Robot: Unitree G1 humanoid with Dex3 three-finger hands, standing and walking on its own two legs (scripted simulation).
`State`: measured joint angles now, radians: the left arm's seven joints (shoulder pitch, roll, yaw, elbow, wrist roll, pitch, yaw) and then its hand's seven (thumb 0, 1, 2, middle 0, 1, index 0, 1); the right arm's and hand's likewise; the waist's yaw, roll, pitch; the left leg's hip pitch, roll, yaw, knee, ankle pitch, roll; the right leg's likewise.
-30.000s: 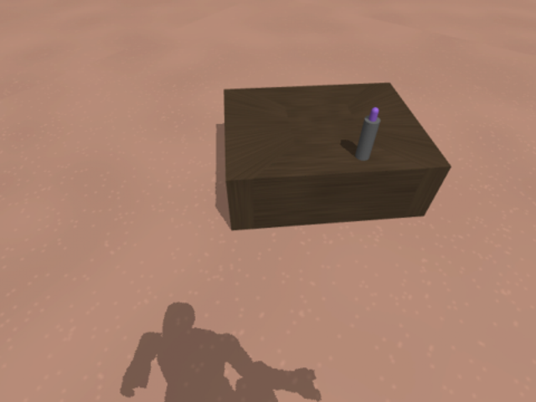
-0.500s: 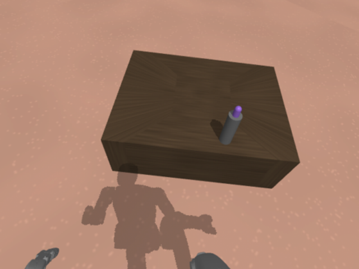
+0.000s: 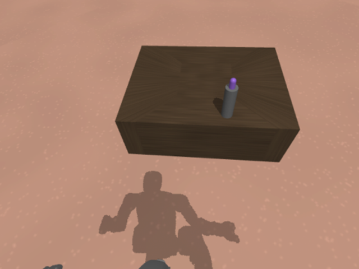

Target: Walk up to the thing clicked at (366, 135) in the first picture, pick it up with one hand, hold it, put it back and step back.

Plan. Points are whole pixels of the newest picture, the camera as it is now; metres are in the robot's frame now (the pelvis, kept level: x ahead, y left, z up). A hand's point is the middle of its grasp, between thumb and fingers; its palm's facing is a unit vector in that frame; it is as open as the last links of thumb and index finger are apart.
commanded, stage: step back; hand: right
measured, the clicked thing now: (229, 97) +0.92 -0.19 -0.31
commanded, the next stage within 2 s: stand in 1.50 s
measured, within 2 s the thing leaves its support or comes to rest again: neither
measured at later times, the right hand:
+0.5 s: hand out of the picture -0.05 -0.29 -0.14, palm faces -0.01 +0.92 -0.40, open 7.4 cm
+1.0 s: hand out of the picture -0.10 -0.26 -0.14, palm faces -0.07 +0.93 -0.35, open 7.4 cm
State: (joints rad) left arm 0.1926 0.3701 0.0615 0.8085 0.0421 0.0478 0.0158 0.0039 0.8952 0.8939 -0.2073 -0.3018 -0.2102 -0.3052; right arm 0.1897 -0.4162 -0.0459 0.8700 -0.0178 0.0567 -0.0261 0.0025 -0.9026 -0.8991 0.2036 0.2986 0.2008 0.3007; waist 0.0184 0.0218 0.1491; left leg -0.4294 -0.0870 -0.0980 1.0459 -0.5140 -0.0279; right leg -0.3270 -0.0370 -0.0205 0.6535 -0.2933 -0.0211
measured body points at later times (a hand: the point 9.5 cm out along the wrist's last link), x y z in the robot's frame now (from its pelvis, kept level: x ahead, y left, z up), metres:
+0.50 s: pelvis -0.16 -0.01 +0.00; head -0.14 -0.02 +0.45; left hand -0.11 +0.30 -0.12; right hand -0.05 -0.33 -0.11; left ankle -0.08 +0.12 -0.71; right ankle -0.20 -0.13 -0.73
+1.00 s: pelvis -0.17 -0.01 +0.01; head -0.16 -0.01 +0.46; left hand -0.12 +0.31 -0.11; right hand -0.09 -0.31 -0.12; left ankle -0.14 +0.12 -0.70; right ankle -0.19 -0.12 -0.73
